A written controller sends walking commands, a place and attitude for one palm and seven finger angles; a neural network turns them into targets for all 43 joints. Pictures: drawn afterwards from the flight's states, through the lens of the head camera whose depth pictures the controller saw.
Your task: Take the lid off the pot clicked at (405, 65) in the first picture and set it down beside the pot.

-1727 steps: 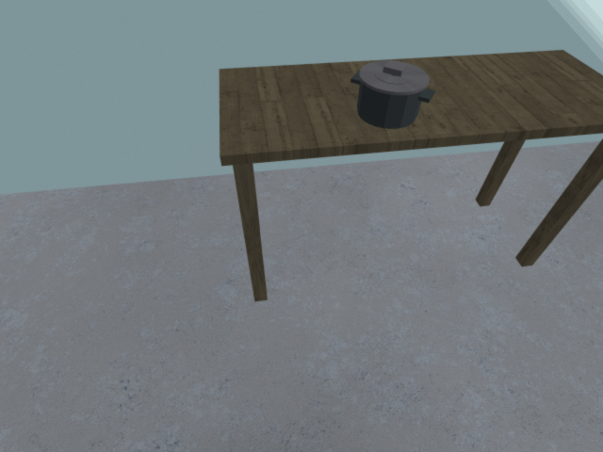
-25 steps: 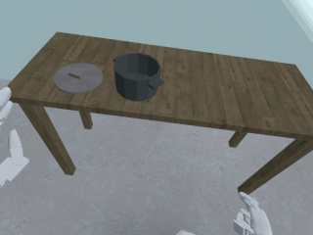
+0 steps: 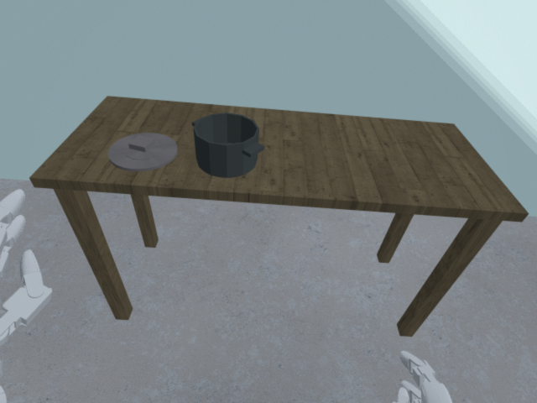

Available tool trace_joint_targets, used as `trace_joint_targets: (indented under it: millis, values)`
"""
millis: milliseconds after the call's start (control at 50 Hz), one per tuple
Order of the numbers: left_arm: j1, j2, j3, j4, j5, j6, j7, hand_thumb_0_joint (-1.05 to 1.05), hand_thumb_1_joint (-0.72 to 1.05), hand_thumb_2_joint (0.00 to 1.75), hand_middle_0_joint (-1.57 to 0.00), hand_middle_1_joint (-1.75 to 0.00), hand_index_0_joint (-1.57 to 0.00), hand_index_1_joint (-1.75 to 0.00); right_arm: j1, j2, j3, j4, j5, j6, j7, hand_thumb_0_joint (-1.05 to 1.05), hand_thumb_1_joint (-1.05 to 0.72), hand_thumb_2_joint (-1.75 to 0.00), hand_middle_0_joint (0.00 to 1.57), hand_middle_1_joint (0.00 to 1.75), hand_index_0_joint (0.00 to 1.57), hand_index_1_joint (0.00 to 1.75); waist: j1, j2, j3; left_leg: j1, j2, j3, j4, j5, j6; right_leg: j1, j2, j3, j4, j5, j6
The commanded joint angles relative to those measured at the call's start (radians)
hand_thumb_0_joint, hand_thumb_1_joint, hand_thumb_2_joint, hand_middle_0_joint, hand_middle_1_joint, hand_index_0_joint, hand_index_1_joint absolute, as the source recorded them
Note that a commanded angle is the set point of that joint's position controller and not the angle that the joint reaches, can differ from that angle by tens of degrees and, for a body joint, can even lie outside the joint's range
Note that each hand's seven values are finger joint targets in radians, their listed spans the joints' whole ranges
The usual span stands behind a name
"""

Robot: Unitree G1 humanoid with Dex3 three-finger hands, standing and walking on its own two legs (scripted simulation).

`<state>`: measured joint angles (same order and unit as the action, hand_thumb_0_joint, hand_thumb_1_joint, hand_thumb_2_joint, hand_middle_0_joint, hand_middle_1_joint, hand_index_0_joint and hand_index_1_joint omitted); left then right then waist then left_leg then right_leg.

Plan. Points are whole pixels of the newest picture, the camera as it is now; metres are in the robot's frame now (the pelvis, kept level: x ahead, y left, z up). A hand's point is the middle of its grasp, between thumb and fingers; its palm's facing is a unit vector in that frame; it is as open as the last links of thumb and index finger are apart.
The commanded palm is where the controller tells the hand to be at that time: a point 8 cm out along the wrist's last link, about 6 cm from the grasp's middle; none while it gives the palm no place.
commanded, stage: stop stepping back and stand still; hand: left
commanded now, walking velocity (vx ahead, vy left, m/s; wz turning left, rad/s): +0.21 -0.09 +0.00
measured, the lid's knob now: (142, 143) +0.75 +0.34 -0.01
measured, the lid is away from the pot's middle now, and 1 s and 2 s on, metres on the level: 0.23 0.23 0.23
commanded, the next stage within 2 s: let the arm hang, fingers relaxed in 1.74 s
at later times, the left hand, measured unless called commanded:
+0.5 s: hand (101, 359) +0.20 +0.25 -0.03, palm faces +0.19 -0.94 -0.30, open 7.4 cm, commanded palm none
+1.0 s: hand out of the picture +0.03 +0.16 -0.17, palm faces +0.09 -0.98 -0.18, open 7.3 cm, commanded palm none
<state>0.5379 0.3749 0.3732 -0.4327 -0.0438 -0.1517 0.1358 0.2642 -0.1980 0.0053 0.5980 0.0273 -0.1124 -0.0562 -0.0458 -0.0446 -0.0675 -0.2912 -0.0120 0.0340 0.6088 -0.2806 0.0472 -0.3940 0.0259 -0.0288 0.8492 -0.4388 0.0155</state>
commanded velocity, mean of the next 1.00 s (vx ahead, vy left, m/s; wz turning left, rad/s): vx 0.04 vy -0.04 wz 0.00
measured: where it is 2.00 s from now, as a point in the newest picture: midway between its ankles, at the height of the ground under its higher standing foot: outside the picture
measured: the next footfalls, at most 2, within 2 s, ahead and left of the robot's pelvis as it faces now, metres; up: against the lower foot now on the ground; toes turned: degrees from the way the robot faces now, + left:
right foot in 0.08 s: +0.02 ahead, -0.10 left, +0.00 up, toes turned -1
right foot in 0.64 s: +0.07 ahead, -0.17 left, +0.00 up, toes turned +6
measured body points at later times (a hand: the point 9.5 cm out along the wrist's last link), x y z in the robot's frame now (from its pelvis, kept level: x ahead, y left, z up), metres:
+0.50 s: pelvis -0.02 +0.02 +0.00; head -0.03 +0.03 +0.45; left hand +0.19 +0.30 -0.01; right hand +0.12 -0.21 -0.10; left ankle +0.02 +0.12 -0.73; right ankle +0.00 -0.12 -0.66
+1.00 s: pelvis +0.01 -0.03 +0.01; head +0.04 +0.00 +0.46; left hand +0.02 +0.22 -0.15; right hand +0.00 -0.25 -0.13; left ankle -0.01 +0.07 -0.73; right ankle +0.03 -0.16 -0.71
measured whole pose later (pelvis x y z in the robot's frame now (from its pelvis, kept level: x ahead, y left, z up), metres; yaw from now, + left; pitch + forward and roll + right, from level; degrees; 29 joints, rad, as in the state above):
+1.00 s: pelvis +0.01 -0.03 +0.01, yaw +4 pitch +2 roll -1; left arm 0.28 0.21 0.04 0.98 0.01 0.03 0.01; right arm 0.40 -0.11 -0.04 0.99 -0.03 -0.01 -0.04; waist -0.02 -0.03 0.02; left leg -0.26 -0.02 0.01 0.52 -0.29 0.04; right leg -0.35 0.00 0.02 0.65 -0.33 -0.02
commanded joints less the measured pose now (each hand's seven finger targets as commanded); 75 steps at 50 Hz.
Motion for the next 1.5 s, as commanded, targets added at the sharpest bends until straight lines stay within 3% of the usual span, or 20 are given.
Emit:
trace_joint_targets:
  millis: [0,40,80,160,220,280,300,320,340,400,520,580,640,680,760,800,820,940,1000,1480]
  values:
    - [0.056,0.165,0.042,-0.4,0.01,-0.069,0.002,0.0,0.9,0.9,-0.2,-0.3,-0.2,-0.3,-0.173,-0.127,-0.026,-0.187,-0.003,-0.087,0.014,0.0,-0.9,-0.9,0.2,0.3,0.2,0.3,0.055,0.215,0.066,-0.242,0.215,-0.249,-0.345,-0.33,0.072,0.252,-0.036,0.02,-0.239,-0.013,-0.022]
    - [0.061,0.224,0.08,-0.406,0.027,-0.07,0.006,0.0,0.9,0.9,-0.2,-0.3,-0.2,-0.3,-0.171,-0.14,-0.029,-0.175,-0.012,-0.075,0.008,0.0,-0.9,-0.9,0.2,0.3,0.2,0.3,0.053,0.046,0.088,-0.297,0.098,-0.14,-0.119,-0.265,0.019,0.312,-0.086,0.114,-0.493,-0.007,-0.052]
    - [-0.014,0.256,0.111,-0.4,0.008,-0.076,0.001,0.0,0.9,0.9,-0.2,-0.3,-0.2,-0.3,-0.145,-0.142,-0.056,-0.158,-0.011,-0.052,0.004,0.0,-0.9,-0.9,0.2,0.3,0.2,0.3,0.043,-0.176,0.08,-0.307,-0.014,-0.02,0.359,-0.132,-0.021,0.191,-0.356,0.504,-0.719,-0.143,-0.196]
    - [-0.041,0.2,0.099,-0.368,-0.007,-0.091,0.002,0.0,0.9,0.9,-0.2,-0.3,-0.2,-0.3,-0.122,-0.118,-0.052,-0.146,-0.005,-0.044,-0.01,0.0,-0.9,-0.9,0.2,0.3,0.2,0.3,0.021,0.048,0.084,-0.16,0.073,-0.106,0.272,-0.119,-0.014,0.049,-0.363,0.401,-0.635,-0.051,-0.232]
    - [-0.053,0.15,0.064,-0.303,-0.003,-0.103,0.011,0.0,0.9,0.9,-0.2,-0.3,-0.2,-0.3,-0.118,-0.1,-0.024,-0.143,-0.008,-0.046,-0.028,0.0,-0.9,-0.9,0.2,0.3,0.2,0.3,0.008,0.095,0.067,0.117,0.035,0.004,-0.127,-0.054,-0.007,-0.026,-0.184,0.113,-0.492,-0.127,-0.13]
    - [-0.126,0.136,0.023,-0.353,0.003,-0.118,0.017,0.0,0.9,0.9,-0.2,-0.3,-0.2,-0.3,-0.138,-0.125,-0.027,-0.167,-0.002,-0.081,-0.033,0.0,-0.9,-0.9,0.2,0.3,0.2,0.3,0.013,0.283,0.074,0.106,0.304,-0.467,-0.401,-0.262,0.115,-0.076,0.004,0.018,-0.061,-0.044,-0.023]
    - [-0.106,0.172,0.056,-0.354,0.011,-0.109,0.015,0.0,0.9,0.9,-0.2,-0.3,-0.2,-0.3,-0.144,-0.124,-0.038,-0.162,-0.007,-0.08,-0.029,0.0,-0.9,-0.9,0.2,0.3,0.2,0.3,0.036,0.148,0.019,0.135,0.265,-0.334,-0.334,-0.013,0.109,-0.022,0.012,0.026,-0.019,-0.048,-0.02]
    - [-0.183,-0.125,-0.258,0.437,0.112,0.075,-0.085,0.0,0.9,0.9,-0.2,-0.3,-0.2,-0.3,0.015,-0.259,-0.119,0.088,-0.051,-0.085,0.057,0.0,-0.9,-0.9,0.2,0.3,0.2,0.3,-0.092,0.168,0.086,0.066,0.293,-0.501,-0.225,0.288,0.145,-0.257,-0.025,0.041,0.17,-0.084,-0.031]
    - [-0.152,-0.096,-0.242,0.465,0.104,0.154,-0.11,0.0,0.9,0.9,-0.2,-0.3,-0.2,-0.3,0.071,-0.241,-0.127,0.052,-0.05,-0.005,0.052,0.0,-0.9,-0.9,0.2,0.3,0.2,0.3,-0.064,0.055,0.014,0.126,0.337,-0.554,-0.211,0.451,0.182,-0.278,-0.033,0.124,0.292,-0.107,-0.021]
    - [-0.215,-0.096,-0.253,0.561,0.093,0.156,-0.118,0.0,0.9,0.9,-0.2,-0.3,-0.2,-0.3,0.08,-0.194,-0.107,0.035,-0.065,0.044,0.032,0.0,-0.9,-0.9,0.2,0.3,0.2,0.3,-0.039,-0.073,-0.039,0.227,0.317,-0.446,-0.137,0.618,0.206,-0.314,-0.033,0.145,0.324,-0.12,-0.006]
    - [-0.312,-0.058,-0.296,0.889,0.072,0.185,-0.144,0.0,0.9,0.9,-0.2,-0.3,-0.2,-0.3,-0.058,-0.184,-0.098,0.083,-0.075,0.073,0.039,0.0,-0.9,-0.9,0.2,0.3,0.2,0.3,0.036,0.243,0.066,-0.15,0.235,-0.269,-0.341,-0.083,0.099,-0.006,-0.065,0.096,0.043,0.008,-0.004]
    - [-0.16,-0.026,-0.299,1.07,0.071,0.183,-0.145,0.0,0.9,0.9,-0.2,-0.3,-0.2,-0.3,-0.088,-0.172,-0.096,0.123,-0.065,0.09,0.043,0.0,-0.9,-0.9,0.2,0.3,0.2,0.3,0.112,0.164,0.058,-0.347,0.153,-0.185,-0.235,-0.325,0.024,0.321,-0.027,0.068,-0.183,0.101,-0.021]
    - [-0.181,0.074,-0.295,1.125,0.072,0.163,-0.114,0.0,0.9,0.9,-0.2,-0.3,-0.2,-0.3,-0.009,-0.063,-0.084,0.149,-0.035,0.116,0.052,0.0,-0.9,-0.9,0.2,0.3,0.2,0.3,0.076,-0.184,0.13,-0.276,-0.041,-0.032,0.291,-0.218,-0.023,0.071,-0.328,0.57,-0.707,-0.349,-0.183]
    - [-0.295,-0.004,-0.283,1.132,0.078,0.151,-0.113,0.0,0.9,0.9,-0.2,-0.3,-0.2,-0.3,0.089,-0.035,-0.097,0.203,-0.044,0.118,0.054,0.0,-0.9,-0.9,0.2,0.3,0.2,0.3,-0.006,-0.013,0.037,-0.151,-0.011,-0.05,0.43,-0.198,-0.021,0.01,-0.294,0.474,-0.646,-0.203,-0.211]
    - [-0.359,-0.08,-0.299,1.213,0.072,0.159,-0.099,0.0,0.9,0.9,-0.2,-0.3,-0.2,-0.3,0.231,-0.016,-0.087,0.296,-0.04,0.121,0.047,0.0,-0.9,-0.9,0.2,0.3,0.2,0.3,-0.063,-0.057,0.051,0.117,0.056,-0.074,-0.009,-0.116,0.011,-0.124,-0.203,0.246,-0.499,-0.102,-0.14]
    - [-0.243,-0.145,-0.315,1.253,0.047,0.168,-0.114,0.0,0.9,0.9,-0.2,-0.3,-0.2,-0.3,0.223,-0.104,-0.097,0.297,-0.064,0.106,0.031,0.0,-0.9,-0.9,0.2,0.3,0.2,0.3,-0.012,0.36,0.096,0.109,0.281,-0.462,-0.347,-0.242,0.105,-0.222,-0.007,0.05,-0.116,-0.034,-0.048]
    - [-0.277,-0.124,-0.314,1.262,0.045,0.166,-0.115,0.0,0.9,0.9,-0.2,-0.3,-0.2,-0.3,0.189,-0.115,-0.099,0.28,-0.065,0.101,0.015,0.0,-0.9,-0.9,0.2,0.3,0.2,0.3,-0.009,0.288,0.147,0.044,0.346,-0.54,-0.414,-0.212,0.166,-0.211,-0.012,0.07,-0.008,-0.044,-0.039]
    - [-0.253,-0.152,-0.336,1.358,0.049,0.147,-0.13,0.0,0.9,0.9,-0.2,-0.3,-0.2,-0.3,0.14,-0.046,-0.07,0.345,-0.05,0.075,0.004,0.0,-0.9,-0.9,0.2,0.3,0.2,0.3,0.051,0.139,0.062,0.072,0.206,-0.182,-0.243,0.4,0.085,0.082,-0.043,0.046,-0.283,0.114,-0.03]
    - [-0.207,-0.111,-0.334,1.402,0.046,0.131,-0.108,0.0,0.9,0.9,-0.2,-0.3,-0.2,-0.3,0.165,-0.013,-0.067,0.372,-0.03,0.073,0.012,0.0,-0.9,-0.9,0.2,0.3,0.2,0.3,0.048,0.007,0.011,0.021,0.092,-0.078,-0.151,0.25,0.001,0.28,-0.122,0.159,-0.408,0.498,-0.073]
    - [-0.242,-0.128,-0.315,1.438,0.052,0.138,-0.087,0.0,0.9,0.9,-0.2,-0.3,-0.2,-0.3,0.114,0.004,-0.079,0.436,-0.037,0.1,0.009,0.0,-0.9,-0.9,0.2,0.3,0.2,0.3,0.032,0.068,0.076,0.151,0.108,-0.047,-0.146,0.302,-0.005,0.227,-0.101,0.12,-0.404,0.559,-0.077]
